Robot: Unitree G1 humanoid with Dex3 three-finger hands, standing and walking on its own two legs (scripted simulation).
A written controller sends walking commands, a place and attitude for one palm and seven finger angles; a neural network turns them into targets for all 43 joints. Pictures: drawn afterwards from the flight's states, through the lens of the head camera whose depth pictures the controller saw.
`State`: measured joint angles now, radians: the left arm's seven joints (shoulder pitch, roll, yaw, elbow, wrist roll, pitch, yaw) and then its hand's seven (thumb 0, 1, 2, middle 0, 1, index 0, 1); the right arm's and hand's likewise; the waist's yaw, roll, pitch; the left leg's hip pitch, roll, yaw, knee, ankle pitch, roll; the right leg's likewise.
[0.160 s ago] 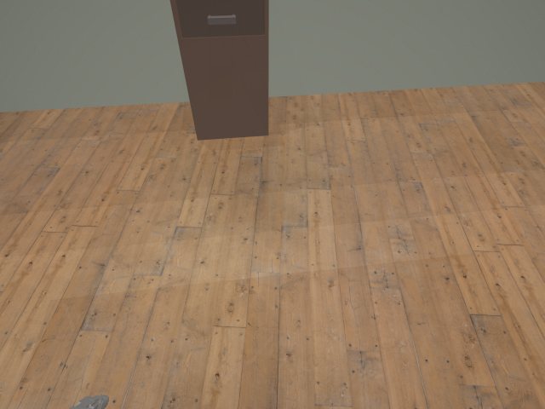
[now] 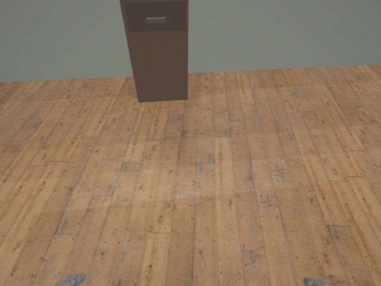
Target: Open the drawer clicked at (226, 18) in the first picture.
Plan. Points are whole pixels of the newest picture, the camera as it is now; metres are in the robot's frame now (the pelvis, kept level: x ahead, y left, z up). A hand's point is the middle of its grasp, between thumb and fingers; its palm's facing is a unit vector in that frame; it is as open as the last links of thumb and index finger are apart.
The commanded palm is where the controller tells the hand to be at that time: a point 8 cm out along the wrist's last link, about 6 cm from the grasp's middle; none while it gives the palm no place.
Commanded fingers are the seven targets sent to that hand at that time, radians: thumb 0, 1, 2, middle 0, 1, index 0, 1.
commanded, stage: stand and wait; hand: left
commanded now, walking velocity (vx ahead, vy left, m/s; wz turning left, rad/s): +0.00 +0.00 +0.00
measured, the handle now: (156, 19) +1.67 +0.33 -0.08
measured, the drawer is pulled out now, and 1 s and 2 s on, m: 0.00 0.00 0.00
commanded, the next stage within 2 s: look at it before walking up in 0.66 s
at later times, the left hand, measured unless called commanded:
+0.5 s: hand out of the picture +0.05 +0.24 -0.15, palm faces -0.03 -0.94 -0.35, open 7.4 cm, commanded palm none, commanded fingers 0.00 0.90 0.90 -0.20 -0.30 -0.20 -0.30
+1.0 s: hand out of the picture +0.05 +0.24 -0.15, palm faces -0.04 -0.94 -0.34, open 7.4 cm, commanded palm none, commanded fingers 0.00 0.90 0.90 -0.20 -0.30 -0.20 -0.30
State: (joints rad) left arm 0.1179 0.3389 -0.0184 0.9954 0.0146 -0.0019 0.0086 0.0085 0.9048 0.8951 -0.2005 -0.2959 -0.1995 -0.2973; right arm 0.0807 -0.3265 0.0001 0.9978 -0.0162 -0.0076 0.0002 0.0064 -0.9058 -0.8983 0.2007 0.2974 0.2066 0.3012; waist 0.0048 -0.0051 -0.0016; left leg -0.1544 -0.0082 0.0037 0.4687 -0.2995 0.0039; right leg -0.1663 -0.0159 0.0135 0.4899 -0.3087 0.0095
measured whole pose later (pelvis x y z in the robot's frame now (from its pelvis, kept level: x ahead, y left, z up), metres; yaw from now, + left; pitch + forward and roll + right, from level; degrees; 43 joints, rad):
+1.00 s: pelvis -0.03 -0.01 +0.01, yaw +0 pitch -2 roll +0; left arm 0.14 0.34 -0.01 1.08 0.02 -0.01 0.00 0.01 0.90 0.90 -0.20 -0.30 -0.20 -0.30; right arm 0.12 -0.34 0.00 1.11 -0.01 -0.01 0.00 0.01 -0.91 -0.90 0.20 0.30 0.21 0.30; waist 0.00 0.00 0.02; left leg -0.13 0.01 0.01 0.37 -0.21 -0.01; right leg -0.15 0.00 0.01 0.40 -0.22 0.00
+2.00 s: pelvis +0.14 -0.01 -0.01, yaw -3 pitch +0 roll -1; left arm 0.16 0.19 0.04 1.02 0.02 -0.01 -0.03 0.02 0.93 0.90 -0.20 -0.30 -0.19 -0.30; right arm 0.57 -0.08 -0.01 1.22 -0.02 -0.07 -0.03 0.00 -0.91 -0.90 0.20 0.30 0.21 0.30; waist -0.05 0.00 0.09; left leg 0.15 0.04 0.07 0.28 -0.42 -0.01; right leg -0.55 -0.07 -0.12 0.76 -0.24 -0.04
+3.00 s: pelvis +0.59 -0.03 -0.01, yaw -5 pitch -1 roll +1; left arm 0.14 0.18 0.06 1.05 0.03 -0.01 -0.02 0.01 0.92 0.90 -0.19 -0.29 -0.19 -0.30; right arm 0.49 -0.11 -0.04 1.18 -0.03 -0.06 -0.01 0.00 -0.91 -0.90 0.20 0.30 0.20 0.30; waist -0.06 0.00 0.06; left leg 0.09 0.06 0.24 0.34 -0.39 -0.03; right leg -0.47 -0.09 -0.13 0.63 -0.19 -0.02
